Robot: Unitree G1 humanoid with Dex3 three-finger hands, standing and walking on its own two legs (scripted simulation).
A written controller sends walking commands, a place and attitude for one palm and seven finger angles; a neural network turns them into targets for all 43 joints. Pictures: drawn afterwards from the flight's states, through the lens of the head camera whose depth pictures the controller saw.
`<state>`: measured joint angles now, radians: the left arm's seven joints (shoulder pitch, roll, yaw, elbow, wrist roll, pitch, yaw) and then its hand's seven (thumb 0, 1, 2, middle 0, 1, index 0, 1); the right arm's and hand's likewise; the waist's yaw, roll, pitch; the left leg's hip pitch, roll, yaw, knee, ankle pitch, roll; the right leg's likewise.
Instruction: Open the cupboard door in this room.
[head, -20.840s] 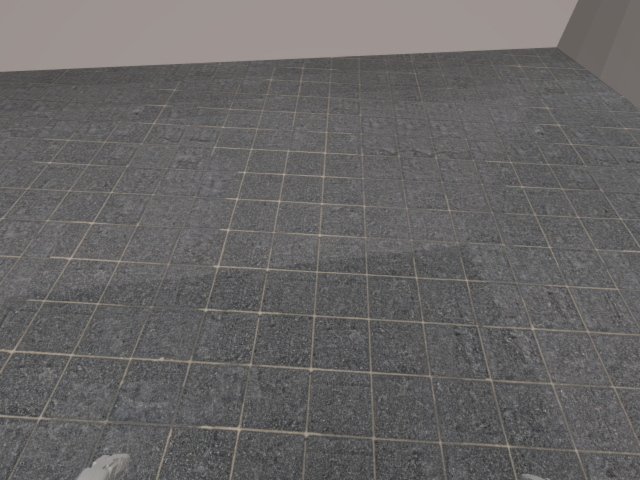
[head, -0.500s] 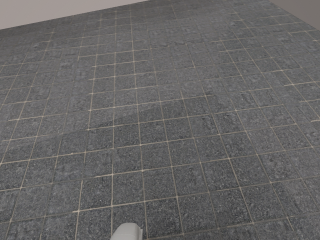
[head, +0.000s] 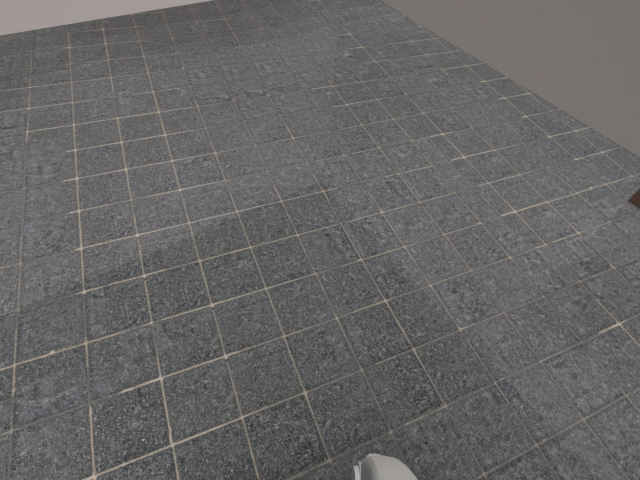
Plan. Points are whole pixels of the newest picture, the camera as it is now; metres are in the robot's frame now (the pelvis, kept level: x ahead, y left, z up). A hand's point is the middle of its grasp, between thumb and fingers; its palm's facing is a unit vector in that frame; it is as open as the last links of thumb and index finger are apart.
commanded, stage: turn or walk to find it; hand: left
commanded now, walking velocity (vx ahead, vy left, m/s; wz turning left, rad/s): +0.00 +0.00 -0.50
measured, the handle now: out of the picture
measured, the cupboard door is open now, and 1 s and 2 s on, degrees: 0 0 0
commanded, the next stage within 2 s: none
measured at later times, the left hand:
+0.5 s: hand out of the picture +0.14 +0.10 -0.15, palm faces -0.26 -0.93 -0.25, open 7.4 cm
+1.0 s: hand (203, 477) +0.14 +0.17 -0.18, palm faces -0.42 -0.89 -0.19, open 7.4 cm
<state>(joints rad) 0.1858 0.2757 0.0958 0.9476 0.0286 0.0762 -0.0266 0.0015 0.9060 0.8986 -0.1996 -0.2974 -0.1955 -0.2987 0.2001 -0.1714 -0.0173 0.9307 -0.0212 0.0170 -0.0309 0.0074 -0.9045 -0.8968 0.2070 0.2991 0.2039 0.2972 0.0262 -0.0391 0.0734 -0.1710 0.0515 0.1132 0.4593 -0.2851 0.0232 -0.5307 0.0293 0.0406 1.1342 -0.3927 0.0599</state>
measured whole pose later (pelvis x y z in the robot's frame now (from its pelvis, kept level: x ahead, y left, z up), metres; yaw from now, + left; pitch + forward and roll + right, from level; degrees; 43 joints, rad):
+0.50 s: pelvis -0.01 -0.06 +0.00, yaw -16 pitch -1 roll +2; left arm 0.13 0.18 0.04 0.92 0.01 0.02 -0.01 0.00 0.90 0.90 -0.20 -0.30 -0.20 -0.30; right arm 0.20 -0.25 -0.07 0.97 -0.02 0.07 -0.02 0.01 -0.91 -0.90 0.20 0.30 0.20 0.30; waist -0.02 0.03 0.11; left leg -0.48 0.11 0.02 1.14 -0.39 -0.07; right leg -0.25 0.01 -0.03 0.53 -0.26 -0.06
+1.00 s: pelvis +0.01 -0.01 +0.00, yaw -30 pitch -1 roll -2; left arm 0.26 0.26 0.09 0.99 0.03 0.07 -0.04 0.00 0.91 0.90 -0.20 -0.30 -0.20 -0.30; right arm 0.22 -0.19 -0.02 0.91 -0.02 0.00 -0.02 0.01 -0.91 -0.90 0.21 0.30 0.20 0.30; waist 0.03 -0.03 0.04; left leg -0.17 0.06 0.09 0.45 -0.27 0.02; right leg -0.50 0.04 0.02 1.06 -0.37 0.03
